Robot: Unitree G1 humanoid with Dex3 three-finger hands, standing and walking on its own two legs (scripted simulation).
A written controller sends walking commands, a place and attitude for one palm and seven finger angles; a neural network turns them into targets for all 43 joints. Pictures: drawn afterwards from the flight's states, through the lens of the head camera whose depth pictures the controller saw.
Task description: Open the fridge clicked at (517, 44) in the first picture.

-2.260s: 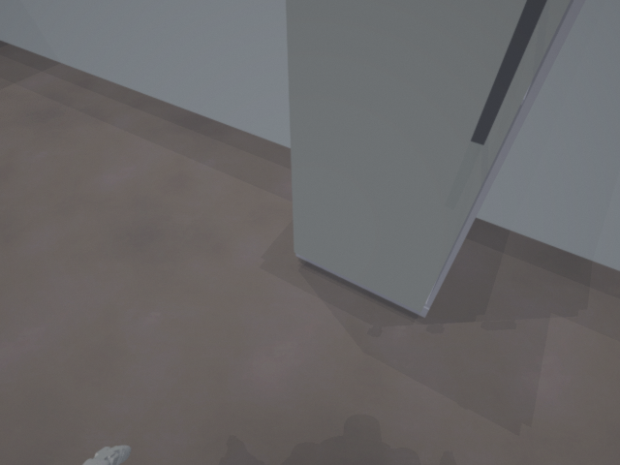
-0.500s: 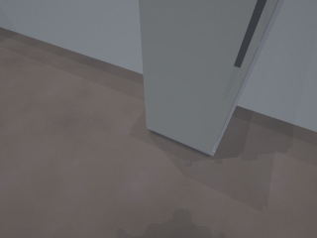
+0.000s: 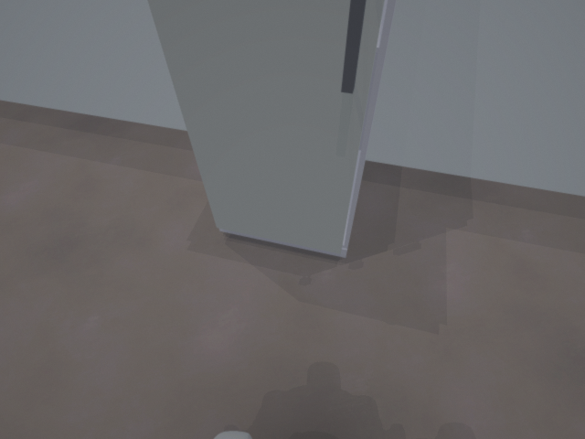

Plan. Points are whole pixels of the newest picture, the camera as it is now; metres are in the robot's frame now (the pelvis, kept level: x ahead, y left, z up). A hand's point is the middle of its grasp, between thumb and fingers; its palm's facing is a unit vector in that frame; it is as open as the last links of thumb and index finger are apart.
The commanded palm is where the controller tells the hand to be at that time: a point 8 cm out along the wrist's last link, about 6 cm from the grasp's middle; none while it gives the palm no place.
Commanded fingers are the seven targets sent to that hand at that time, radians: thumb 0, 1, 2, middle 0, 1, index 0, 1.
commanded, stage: turn to face it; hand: right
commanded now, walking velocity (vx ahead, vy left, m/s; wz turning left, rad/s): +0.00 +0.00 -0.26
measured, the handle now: (357, 20) +0.81 -0.05 +0.18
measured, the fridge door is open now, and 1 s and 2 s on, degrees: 0 0 0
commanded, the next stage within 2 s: take the last steps up to it in 0.16 s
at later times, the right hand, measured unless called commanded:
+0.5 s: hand out of the picture -0.06 -0.16 -0.19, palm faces +0.20 +0.97 -0.16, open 7.4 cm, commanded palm none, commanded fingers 0.00 -0.90 -0.90 0.20 0.30 0.20 0.30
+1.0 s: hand (378, 412) +0.20 -0.11 -0.18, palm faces +0.07 +0.97 -0.21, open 7.3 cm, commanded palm none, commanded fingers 0.00 -0.90 -0.90 0.20 0.30 0.20 0.30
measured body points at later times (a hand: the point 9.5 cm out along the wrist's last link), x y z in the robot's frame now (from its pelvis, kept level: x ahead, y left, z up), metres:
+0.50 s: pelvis -0.01 +0.01 -0.01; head -0.01 -0.01 +0.44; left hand +0.08 +0.24 -0.15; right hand -0.07 -0.21 -0.18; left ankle -0.02 +0.14 -0.74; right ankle -0.05 -0.10 -0.74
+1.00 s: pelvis +0.12 +0.08 -0.02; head +0.16 +0.09 +0.43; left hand +0.05 +0.32 -0.17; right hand +0.20 -0.17 -0.16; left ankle +0.18 +0.18 -0.74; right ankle +0.00 -0.07 -0.67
